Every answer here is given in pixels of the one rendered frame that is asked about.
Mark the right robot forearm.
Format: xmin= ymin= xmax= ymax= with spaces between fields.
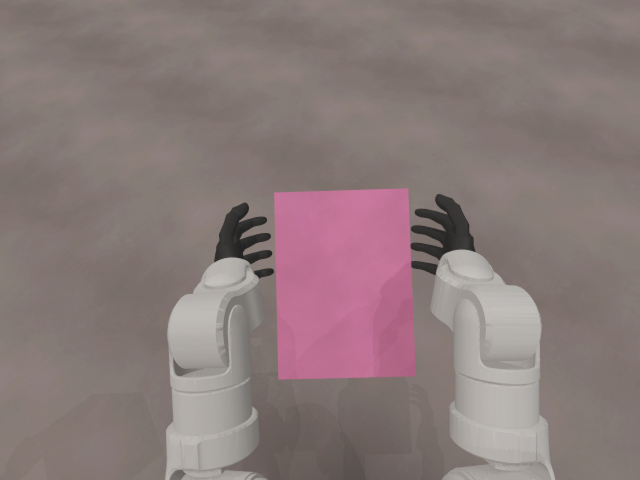
xmin=430 ymin=250 xmax=555 ymax=480

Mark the carton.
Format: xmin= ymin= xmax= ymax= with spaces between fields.
xmin=274 ymin=188 xmax=416 ymax=380

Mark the left robot hand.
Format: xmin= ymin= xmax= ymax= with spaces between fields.
xmin=214 ymin=203 xmax=274 ymax=278

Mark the right robot hand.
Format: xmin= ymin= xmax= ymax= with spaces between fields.
xmin=410 ymin=194 xmax=475 ymax=275

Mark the left robot forearm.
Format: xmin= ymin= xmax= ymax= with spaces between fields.
xmin=165 ymin=257 xmax=266 ymax=480

